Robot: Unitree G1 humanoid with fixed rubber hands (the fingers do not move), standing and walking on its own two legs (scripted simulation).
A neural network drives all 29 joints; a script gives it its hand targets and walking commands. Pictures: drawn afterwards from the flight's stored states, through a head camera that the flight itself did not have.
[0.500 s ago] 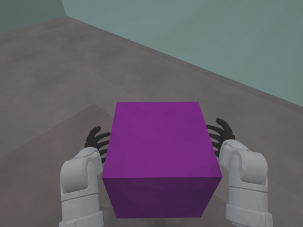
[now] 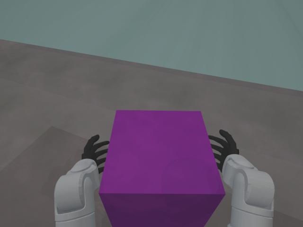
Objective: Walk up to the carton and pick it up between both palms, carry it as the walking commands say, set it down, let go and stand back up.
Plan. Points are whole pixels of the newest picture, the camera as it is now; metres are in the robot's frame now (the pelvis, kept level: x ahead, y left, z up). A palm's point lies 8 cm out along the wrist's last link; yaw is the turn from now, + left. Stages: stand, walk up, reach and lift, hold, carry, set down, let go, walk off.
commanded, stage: carry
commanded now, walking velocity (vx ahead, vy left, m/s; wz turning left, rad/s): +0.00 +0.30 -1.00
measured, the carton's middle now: (158, 169) +0.30 -0.01 +0.02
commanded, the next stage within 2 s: none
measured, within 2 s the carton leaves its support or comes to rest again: neither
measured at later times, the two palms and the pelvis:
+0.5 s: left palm (100, 176) +0.25 +0.13 +0.08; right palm out of the picture +0.12 -0.17 +0.08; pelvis -0.06 +0.10 +0.00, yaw -24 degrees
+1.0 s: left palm (113, 185) +0.22 +0.09 +0.09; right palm out of the picture -0.03 -0.11 +0.08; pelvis -0.07 +0.21 +0.01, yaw -51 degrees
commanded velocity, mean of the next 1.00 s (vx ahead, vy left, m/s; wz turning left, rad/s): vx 0.00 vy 0.27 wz -0.90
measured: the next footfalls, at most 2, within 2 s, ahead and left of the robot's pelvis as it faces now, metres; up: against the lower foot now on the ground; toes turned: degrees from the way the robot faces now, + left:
left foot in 0.10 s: +0.02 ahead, +0.20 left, +0.00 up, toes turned -24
right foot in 0.34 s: +0.01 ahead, -0.09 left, +0.00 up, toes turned -22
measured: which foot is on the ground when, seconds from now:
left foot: up 0.00-0.08, down 0.10-0.78, up 0.80-1.00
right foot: down 0.00-0.12, up 0.14-0.32, down 0.34-0.56, up 0.58-0.76, down 0.78-1.00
